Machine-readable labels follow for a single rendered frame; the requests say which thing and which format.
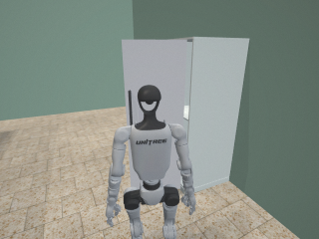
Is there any right robot thigh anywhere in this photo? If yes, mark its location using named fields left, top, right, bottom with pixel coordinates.
left=162, top=184, right=179, bottom=239

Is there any right robot upper arm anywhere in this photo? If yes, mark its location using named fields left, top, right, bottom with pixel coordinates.
left=168, top=123, right=191, bottom=171

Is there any fridge door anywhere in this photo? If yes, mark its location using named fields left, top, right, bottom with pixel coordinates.
left=122, top=39, right=187, bottom=190

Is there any robot left forearm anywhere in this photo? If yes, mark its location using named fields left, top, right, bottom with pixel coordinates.
left=106, top=164, right=122, bottom=206

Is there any robot right hand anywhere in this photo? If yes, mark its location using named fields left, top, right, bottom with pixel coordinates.
left=181, top=194, right=196, bottom=215

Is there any robot right forearm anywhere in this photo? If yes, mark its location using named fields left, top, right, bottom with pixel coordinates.
left=180, top=158, right=194, bottom=196

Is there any robot left hand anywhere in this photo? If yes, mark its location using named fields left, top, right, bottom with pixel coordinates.
left=105, top=203, right=122, bottom=227

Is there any handle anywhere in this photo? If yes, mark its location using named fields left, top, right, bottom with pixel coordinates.
left=128, top=90, right=133, bottom=125

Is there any left robot upper arm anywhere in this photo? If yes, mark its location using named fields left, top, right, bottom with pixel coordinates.
left=111, top=125, right=132, bottom=177

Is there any robot torso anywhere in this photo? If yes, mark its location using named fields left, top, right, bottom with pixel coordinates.
left=130, top=119, right=172, bottom=206

